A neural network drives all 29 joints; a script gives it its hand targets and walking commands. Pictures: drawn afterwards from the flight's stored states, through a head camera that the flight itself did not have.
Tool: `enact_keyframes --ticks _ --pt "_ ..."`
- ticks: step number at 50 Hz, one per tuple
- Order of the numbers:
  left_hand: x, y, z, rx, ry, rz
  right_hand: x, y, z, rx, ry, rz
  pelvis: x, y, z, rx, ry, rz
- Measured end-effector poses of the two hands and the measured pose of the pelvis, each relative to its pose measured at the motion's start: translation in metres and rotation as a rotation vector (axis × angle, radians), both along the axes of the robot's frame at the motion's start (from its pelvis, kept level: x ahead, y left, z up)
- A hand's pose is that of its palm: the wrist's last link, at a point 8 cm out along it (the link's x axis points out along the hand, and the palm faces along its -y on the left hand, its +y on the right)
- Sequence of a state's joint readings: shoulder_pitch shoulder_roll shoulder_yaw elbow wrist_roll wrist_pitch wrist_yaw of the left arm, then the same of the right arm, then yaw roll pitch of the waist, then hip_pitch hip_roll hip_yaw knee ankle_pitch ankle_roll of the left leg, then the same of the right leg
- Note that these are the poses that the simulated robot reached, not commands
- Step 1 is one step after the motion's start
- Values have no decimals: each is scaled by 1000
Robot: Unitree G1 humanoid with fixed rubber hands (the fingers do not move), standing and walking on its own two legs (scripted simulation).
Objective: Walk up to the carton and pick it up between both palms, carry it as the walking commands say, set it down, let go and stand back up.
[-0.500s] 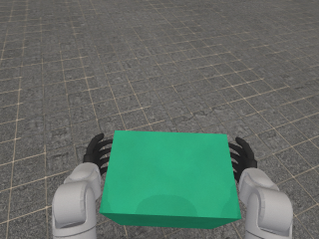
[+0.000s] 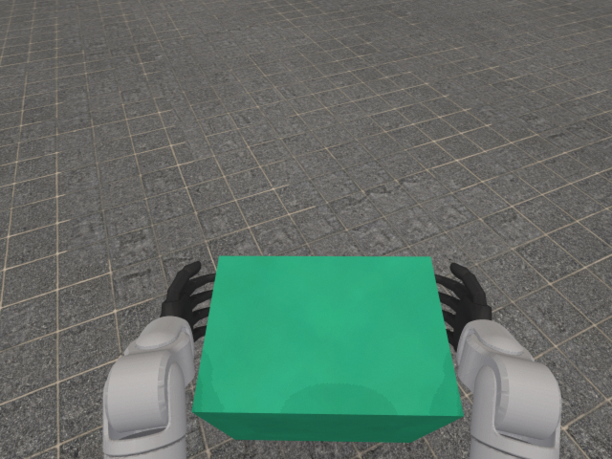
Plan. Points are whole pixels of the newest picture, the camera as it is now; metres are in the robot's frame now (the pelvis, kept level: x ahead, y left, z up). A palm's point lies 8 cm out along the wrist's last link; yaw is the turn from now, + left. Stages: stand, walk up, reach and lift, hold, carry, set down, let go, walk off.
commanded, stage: carry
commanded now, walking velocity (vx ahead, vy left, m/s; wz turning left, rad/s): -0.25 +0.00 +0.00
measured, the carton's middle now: (323, 357) +0.25 -0.01 +0.01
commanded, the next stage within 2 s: none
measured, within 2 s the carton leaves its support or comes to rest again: neither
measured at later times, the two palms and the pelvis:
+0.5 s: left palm out of the picture +0.06 +0.16 +0.08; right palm out of the picture +0.05 -0.17 +0.07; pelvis -0.20 +0.01 +0.00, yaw -2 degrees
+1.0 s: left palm out of the picture -0.15 +0.23 +0.07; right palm out of the picture -0.13 -0.10 +0.08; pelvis -0.39 +0.06 +0.01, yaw +1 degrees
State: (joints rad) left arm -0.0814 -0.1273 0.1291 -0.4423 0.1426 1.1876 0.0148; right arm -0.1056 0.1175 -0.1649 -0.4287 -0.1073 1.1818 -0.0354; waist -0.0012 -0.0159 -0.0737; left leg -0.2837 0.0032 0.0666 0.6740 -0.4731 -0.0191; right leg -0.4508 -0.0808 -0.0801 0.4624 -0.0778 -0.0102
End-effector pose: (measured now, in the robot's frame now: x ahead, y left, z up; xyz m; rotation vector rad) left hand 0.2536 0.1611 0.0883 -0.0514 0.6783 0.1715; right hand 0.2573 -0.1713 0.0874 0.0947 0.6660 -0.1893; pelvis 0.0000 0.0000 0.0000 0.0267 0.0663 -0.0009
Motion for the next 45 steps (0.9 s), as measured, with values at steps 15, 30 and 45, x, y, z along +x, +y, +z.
enact_keyframes --ticks 15,30,45 --pt "-119 42 -5 -74 0 46 -110 42 12 -59 2 36 -115 26 7 -84 0 8" --pt "-240 -11 0 34 48 -62 -262 -10 -13 50 48 -71 -234 7 5 -4 -27 -37" --pt "-360 55 -16 -25 22 29 -350 55 -7 -19 21 24 -353 45 -5 2 0 7"
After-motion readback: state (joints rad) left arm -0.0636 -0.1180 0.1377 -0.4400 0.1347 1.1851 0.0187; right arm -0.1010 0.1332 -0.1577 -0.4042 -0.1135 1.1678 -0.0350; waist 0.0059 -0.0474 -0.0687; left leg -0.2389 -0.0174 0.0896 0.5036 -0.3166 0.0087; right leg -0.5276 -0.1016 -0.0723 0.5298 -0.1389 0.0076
